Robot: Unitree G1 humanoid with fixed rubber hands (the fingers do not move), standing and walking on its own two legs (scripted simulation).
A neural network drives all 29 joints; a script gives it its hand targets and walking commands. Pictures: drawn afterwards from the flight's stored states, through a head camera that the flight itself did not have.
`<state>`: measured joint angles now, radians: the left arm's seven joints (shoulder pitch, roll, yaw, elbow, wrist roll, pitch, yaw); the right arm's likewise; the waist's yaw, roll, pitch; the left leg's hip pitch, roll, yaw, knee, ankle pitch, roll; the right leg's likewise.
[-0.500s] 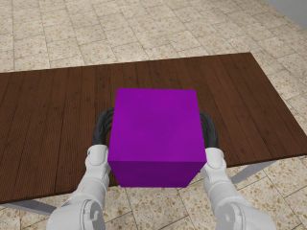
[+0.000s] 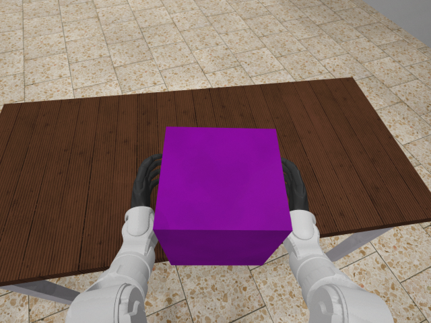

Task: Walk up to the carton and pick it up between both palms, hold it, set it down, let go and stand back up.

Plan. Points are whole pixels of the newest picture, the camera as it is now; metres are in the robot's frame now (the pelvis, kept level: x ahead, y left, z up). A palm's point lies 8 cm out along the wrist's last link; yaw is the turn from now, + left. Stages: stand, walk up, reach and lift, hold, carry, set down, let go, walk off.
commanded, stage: reach and lift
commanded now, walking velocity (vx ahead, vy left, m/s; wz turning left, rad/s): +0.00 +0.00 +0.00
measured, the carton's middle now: (219, 202) +0.37 +0.03 -0.04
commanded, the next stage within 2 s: none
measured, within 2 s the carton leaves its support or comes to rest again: leaves its support in 0.16 s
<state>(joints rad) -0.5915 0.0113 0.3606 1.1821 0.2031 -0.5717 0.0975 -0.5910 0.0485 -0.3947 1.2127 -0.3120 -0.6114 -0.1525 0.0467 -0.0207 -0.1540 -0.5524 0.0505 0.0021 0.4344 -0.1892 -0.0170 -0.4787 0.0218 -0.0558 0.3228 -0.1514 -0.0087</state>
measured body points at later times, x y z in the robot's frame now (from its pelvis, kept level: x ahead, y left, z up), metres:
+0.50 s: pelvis -0.02 +0.00 +0.00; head +0.02 +0.02 +0.45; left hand +0.37 +0.18 +0.03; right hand +0.37 -0.12 +0.03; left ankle -0.01 +0.12 -0.74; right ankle -0.02 -0.12 -0.74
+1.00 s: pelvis +0.00 +0.00 +0.01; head -0.02 +0.02 +0.46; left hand +0.38 +0.17 +0.10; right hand +0.37 -0.14 +0.10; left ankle -0.01 +0.12 -0.74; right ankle -0.02 -0.12 -0.74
